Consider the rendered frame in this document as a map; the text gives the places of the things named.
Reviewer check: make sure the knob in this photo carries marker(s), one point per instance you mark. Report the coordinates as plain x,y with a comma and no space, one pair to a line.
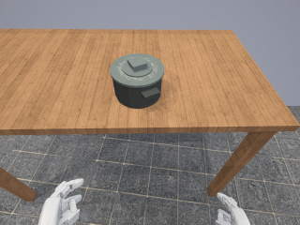
137,62

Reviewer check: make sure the left robot hand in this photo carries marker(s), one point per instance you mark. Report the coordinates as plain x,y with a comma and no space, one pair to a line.
57,207

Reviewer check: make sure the pot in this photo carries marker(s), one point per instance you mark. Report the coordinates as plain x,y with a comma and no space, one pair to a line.
137,98

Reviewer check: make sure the lid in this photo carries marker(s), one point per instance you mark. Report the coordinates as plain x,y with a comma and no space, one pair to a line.
123,74

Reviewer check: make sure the right robot hand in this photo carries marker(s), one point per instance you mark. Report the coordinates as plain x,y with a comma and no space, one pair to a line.
237,216

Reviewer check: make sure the table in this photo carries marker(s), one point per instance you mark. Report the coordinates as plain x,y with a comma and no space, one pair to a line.
58,82

